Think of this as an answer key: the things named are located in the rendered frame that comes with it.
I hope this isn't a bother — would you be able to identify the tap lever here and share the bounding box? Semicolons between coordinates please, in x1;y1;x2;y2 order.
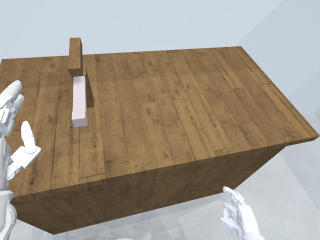
72;76;88;127

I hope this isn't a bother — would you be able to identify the left robot hand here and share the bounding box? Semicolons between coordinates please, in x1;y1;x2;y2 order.
0;80;41;191

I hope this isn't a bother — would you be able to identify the counter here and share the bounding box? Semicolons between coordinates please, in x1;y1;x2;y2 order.
0;37;320;235

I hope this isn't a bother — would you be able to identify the left robot forearm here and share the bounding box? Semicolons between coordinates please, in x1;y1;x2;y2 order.
0;190;17;240

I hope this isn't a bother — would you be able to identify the right robot hand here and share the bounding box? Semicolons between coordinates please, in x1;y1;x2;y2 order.
220;186;260;240

